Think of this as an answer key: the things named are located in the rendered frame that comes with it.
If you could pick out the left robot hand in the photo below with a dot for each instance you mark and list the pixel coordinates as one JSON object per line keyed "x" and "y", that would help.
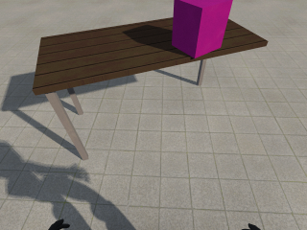
{"x": 59, "y": 225}

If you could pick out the table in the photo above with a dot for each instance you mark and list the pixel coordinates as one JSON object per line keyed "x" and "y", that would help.
{"x": 70, "y": 60}

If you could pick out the carton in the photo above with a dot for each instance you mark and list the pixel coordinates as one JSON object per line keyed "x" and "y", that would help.
{"x": 199, "y": 25}

